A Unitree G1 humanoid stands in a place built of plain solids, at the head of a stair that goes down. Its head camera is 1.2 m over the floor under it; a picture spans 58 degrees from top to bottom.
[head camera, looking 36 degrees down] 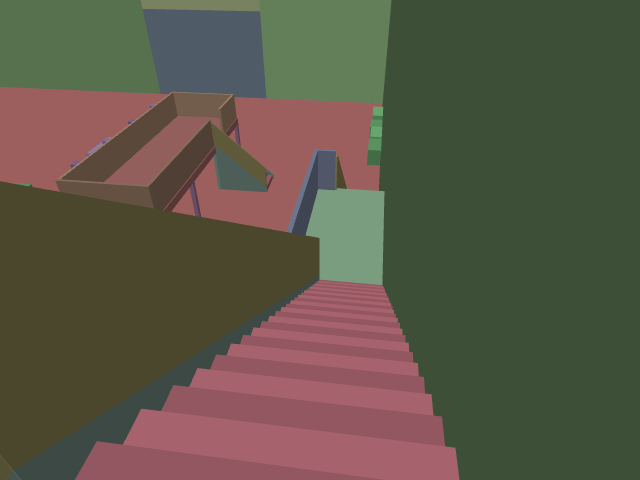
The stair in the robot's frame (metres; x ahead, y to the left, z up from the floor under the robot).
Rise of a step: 0.17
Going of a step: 0.23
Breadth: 1.21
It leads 7 degrees to the right of straight ahead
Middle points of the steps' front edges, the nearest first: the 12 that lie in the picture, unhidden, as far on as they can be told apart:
0.69 0.14 -0.17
0.91 0.11 -0.34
1.14 0.08 -0.51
1.37 0.05 -0.68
1.60 0.01 -0.85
1.83 -0.02 -1.02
2.05 -0.05 -1.19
2.28 -0.08 -1.36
2.51 -0.11 -1.54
2.74 -0.14 -1.71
2.97 -0.17 -1.88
3.19 -0.20 -2.05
